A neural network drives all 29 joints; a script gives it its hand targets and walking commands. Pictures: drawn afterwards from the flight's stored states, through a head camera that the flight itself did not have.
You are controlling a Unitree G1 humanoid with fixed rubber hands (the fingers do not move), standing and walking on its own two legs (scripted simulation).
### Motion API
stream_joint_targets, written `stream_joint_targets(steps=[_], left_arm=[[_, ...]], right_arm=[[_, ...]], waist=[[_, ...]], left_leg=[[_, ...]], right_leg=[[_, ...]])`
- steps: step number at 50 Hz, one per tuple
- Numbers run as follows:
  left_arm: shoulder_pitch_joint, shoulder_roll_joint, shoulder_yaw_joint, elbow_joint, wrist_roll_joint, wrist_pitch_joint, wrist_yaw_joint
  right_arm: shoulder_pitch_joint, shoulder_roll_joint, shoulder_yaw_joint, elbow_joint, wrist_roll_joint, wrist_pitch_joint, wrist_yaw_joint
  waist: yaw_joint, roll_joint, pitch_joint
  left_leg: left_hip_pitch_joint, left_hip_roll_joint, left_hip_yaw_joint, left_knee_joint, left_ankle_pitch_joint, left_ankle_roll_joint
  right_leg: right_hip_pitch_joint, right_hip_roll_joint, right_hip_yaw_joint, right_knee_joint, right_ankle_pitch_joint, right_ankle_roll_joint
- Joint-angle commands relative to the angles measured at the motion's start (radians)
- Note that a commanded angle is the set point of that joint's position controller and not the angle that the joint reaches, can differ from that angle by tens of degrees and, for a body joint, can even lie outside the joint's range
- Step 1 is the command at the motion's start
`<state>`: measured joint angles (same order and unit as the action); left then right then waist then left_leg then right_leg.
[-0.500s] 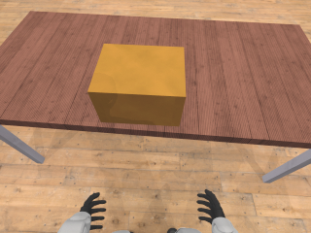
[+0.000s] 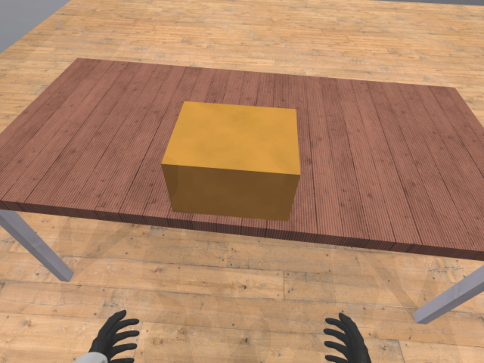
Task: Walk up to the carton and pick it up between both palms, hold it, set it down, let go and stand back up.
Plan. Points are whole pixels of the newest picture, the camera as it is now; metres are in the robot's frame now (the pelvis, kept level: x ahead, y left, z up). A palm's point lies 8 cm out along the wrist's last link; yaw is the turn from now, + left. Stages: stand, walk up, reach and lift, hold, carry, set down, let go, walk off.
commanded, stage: reach and lift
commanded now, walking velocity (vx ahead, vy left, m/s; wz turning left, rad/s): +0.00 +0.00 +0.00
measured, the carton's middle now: (234, 159) +0.59 +0.04 -0.06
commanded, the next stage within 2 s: none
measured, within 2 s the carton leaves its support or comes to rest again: neither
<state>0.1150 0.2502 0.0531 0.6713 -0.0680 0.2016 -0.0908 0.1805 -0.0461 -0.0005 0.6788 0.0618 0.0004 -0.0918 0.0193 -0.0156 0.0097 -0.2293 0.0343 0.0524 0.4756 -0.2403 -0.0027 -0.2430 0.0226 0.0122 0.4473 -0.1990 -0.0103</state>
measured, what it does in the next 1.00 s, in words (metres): stands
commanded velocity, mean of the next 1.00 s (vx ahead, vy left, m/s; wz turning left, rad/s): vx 0.00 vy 0.00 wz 0.00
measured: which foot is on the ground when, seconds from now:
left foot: down 0.00-1.00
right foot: down 0.00-1.00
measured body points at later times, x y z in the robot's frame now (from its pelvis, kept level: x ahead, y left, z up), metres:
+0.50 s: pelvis +0.01 +0.01 -0.01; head +0.01 +0.02 +0.44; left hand +0.21 +0.26 -0.09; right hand +0.23 -0.20 -0.09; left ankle +0.01 +0.12 -0.74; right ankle +0.02 -0.11 -0.74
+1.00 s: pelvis +0.02 +0.00 -0.02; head +0.06 +0.02 +0.43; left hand +0.27 +0.28 -0.06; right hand +0.29 -0.22 -0.06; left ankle +0.01 +0.12 -0.74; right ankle +0.02 -0.11 -0.74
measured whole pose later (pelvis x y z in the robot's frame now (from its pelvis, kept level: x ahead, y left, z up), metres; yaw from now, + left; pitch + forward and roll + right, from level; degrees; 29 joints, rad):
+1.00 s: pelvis +0.02 +0.00 -0.02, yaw +1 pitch +9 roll -1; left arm -0.11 0.39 -0.05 0.94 -0.35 -0.48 -0.12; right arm -0.15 -0.17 0.03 0.98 0.28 -0.50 -0.02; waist -0.01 -0.03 -0.09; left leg -0.47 0.04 0.02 0.65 -0.33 -0.01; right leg -0.47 0.03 -0.01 0.60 -0.29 -0.01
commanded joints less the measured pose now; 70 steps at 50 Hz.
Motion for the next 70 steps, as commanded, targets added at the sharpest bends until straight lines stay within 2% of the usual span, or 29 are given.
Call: stream_joint_targets(steps=[1, 6, 12, 14, 19, 26, 33, 42, 57, 63, 70], left_arm=[[-0.133, 0.139, 0.01, -0.151, -0.033, -0.131, 0.031], [-0.089, 0.151, -0.024, -0.159, -0.067, -0.178, 0.048], [-0.158, 0.176, -0.067, -0.128, -0.125, -0.227, 0.06], [-0.168, 0.182, -0.08, -0.108, -0.144, -0.254, 0.06], [-0.177, 0.198, -0.094, -0.035, -0.184, -0.344, 0.049], [-0.215, 0.225, -0.086, 0.036, -0.214, -0.488, 0.027], [-0.266, 0.269, -0.069, 0.059, -0.238, -0.591, 0.009], [-0.338, 0.313, -0.055, 0.118, -0.271, -0.682, -0.016], [-0.525, 0.361, -0.059, 0.231, -0.341, -0.805, -0.04], [-0.651, 0.37, -0.097, 0.27, -0.379, -0.78, -0.028], [-0.739, 0.37, -0.073, 0.295, -0.359, -0.746, -0.023]], right_arm=[[-0.133, -0.11, -0.077, -0.124, -0.021, -0.09, 0.042], [-0.148, -0.125, -0.09, -0.105, -0.02, -0.117, 0.063], [-0.24, -0.143, -0.1, -0.067, -0.008, -0.123, 0.088], [-0.254, -0.156, -0.104, -0.045, 0.002, -0.132, 0.095], [-0.287, -0.187, -0.107, 0.018, 0.027, -0.182, 0.098], [-0.344, -0.201, -0.089, 0.063, 0.058, -0.303, 0.085], [-0.393, -0.214, -0.06, 0.094, 0.106, -0.412, 0.079], [-0.456, -0.234, -0.013, 0.167, 0.184, -0.508, 0.075], [-0.614, -0.307, 0.024, 0.207, 0.274, -0.612, 0.079], [-0.713, -0.346, 0.027, 0.221, 0.285, -0.561, 0.095], [-0.784, -0.364, 0.042, 0.225, 0.316, -0.523, 0.091]], waist=[[-0.004, 0.104, -0.115], [0.006, 0.081, -0.122], [-0.006, 0.068, -0.118], [-0.011, 0.071, -0.13], [-0.015, 0.073, -0.184], [-0.012, 0.057, -0.258], [-0.018, 0.052, -0.313], [-0.026, 0.067, -0.359], [-0.023, 0.071, -0.492], [-0.03, 0.071, -0.582], [-0.022, 0.081, -0.692]], left_leg=[[-0.149, 0.018, 0.02, -0.109, -0.074, 0.024], [-0.106, 0.01, 0.009, -0.083, -0.014, -0.001], [-0.137, 0.008, 0.002, -0.052, -0.084, -0.002], [-0.14, 0.008, -0.004, -0.036, -0.073, -0.004], [-0.12, 0.0, -0.018, 0.024, 0.055, -0.014], [-0.101, -0.014, -0.032, 0.078, 0.205, -0.015], [-0.114, -0.032, -0.023, 0.084, 0.238, -0.017], [-0.129, -0.043, -0.014, 0.098, 0.272, -0.033], [-0.137, -0.047, -0.003, 0.134, 0.352, -0.069], [-0.108, -0.038, -0.003, 0.118, 0.344, -0.082], [-0.09, -0.044, -0.004, 0.119, 0.477, -0.08]], right_leg=[[0.114, 0.013, -0.014, 0.003, -0.022, -0.043], [0.056, 0.01, -0.012, -0.012, -0.04, -0.041], [-0.019, -0.007, -0.016, 0.01, -0.102, -0.03], [-0.036, -0.009, -0.018, 0.024, -0.101, -0.029], [-0.083, 0.004, -0.023, 0.048, -0.054, -0.029], [-0.088, 0.026, -0.011, 0.064, 0.034, -0.022], [-0.041, 0.03, 0.005, 0.077, 0.12, 0.0], [-0.046, 0.027, 0.019, 0.083, 0.171, 0.013], [-0.144, 0.038, 0.02, 0.099, 0.204, 0.024], [-0.225, 0.036, 0.007, 0.069, 0.156, 0.026], [-0.201, 0.039, 0.009, 0.05, 0.291, 0.029]])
